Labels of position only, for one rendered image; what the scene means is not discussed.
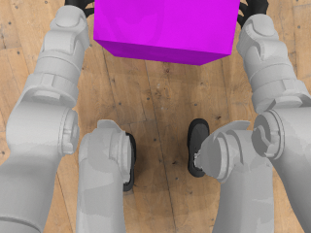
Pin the left robot upper arm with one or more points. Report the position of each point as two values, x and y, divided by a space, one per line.
39 136

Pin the robot left hand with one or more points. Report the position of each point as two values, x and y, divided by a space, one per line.
82 5

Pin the carton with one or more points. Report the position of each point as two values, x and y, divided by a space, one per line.
193 32

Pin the left robot shin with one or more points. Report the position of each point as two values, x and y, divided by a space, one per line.
83 149

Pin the robot right hand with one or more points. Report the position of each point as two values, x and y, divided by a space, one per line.
255 7

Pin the right robot upper arm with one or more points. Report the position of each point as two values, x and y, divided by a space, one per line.
284 137

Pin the right robot thigh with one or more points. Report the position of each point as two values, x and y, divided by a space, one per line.
246 184

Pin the robot right forearm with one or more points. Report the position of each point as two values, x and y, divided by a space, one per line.
269 70

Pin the robot left forearm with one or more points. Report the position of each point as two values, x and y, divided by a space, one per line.
59 63

